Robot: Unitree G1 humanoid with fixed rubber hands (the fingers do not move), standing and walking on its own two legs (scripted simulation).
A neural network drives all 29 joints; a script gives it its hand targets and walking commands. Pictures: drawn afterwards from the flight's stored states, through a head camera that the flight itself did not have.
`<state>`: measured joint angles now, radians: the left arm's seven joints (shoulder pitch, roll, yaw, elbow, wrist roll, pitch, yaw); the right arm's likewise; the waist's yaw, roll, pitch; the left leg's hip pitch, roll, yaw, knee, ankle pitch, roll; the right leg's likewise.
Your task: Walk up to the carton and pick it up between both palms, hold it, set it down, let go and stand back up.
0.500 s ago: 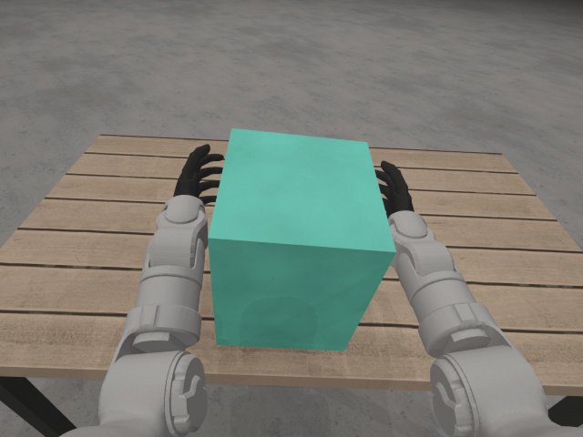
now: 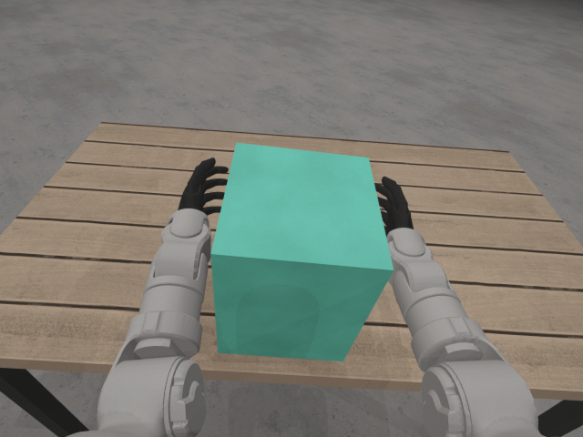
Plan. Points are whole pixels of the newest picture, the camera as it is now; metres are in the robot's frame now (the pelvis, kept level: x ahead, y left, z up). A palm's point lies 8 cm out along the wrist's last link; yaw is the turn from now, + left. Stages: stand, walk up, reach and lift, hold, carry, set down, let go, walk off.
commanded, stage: set down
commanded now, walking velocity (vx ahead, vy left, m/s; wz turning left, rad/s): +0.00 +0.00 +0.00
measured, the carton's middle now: (292, 256) +0.37 +0.01 +0.06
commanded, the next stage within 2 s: none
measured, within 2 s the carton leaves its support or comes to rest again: rests again in 0.70 s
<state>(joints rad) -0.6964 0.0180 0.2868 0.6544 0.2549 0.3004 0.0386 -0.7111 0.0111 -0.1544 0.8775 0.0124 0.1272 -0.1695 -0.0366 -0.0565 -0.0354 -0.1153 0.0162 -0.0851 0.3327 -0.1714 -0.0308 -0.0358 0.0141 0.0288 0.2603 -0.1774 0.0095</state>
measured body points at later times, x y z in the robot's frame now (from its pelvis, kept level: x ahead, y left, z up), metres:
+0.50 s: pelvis +0.00 +0.00 +0.00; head -0.02 +0.03 +0.45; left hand +0.40 +0.16 +0.11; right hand +0.38 -0.14 +0.10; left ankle +0.01 +0.14 -0.75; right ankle -0.02 -0.13 -0.75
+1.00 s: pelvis +0.00 +0.00 +0.00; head -0.01 +0.04 +0.45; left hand +0.39 +0.17 +0.09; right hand +0.38 -0.13 +0.09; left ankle +0.01 +0.14 -0.75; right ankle -0.02 -0.13 -0.75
